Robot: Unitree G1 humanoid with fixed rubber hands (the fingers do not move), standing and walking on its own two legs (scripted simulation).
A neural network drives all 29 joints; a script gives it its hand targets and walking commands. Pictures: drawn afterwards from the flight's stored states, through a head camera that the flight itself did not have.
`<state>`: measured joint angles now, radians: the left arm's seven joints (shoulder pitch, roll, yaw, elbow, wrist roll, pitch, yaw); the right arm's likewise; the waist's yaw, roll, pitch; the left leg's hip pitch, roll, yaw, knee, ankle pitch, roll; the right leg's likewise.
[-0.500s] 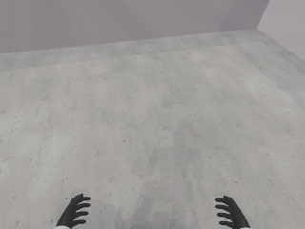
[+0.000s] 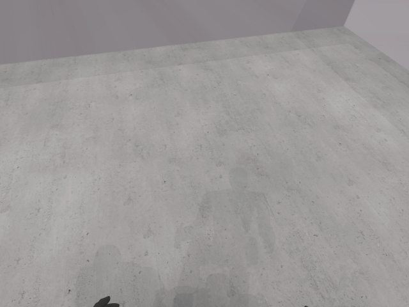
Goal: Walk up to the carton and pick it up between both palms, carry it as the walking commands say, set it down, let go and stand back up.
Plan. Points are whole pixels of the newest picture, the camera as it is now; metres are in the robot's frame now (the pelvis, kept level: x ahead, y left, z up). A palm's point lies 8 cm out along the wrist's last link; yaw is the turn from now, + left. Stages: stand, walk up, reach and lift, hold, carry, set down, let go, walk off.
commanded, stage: stand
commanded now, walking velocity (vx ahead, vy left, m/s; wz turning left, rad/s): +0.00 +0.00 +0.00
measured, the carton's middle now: out of the picture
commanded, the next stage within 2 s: walk up in 1.86 s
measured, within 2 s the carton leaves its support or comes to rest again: neither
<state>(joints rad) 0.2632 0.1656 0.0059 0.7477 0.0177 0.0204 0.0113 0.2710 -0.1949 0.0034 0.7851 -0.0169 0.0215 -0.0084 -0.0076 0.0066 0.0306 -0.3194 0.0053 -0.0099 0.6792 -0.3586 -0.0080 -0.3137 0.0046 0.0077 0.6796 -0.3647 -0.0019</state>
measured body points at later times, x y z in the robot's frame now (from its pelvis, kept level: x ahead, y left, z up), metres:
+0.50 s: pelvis +0.00 +0.01 +0.01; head +0.01 +0.01 +0.46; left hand +0.05 +0.24 -0.14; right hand +0.06 -0.22 -0.14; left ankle +0.00 +0.12 -0.72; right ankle +0.00 -0.12 -0.72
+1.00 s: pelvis +0.00 +0.01 +0.02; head +0.01 +0.01 +0.47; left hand +0.01 +0.22 -0.15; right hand +0.01 -0.20 -0.15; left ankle +0.00 +0.13 -0.72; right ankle +0.00 -0.12 -0.72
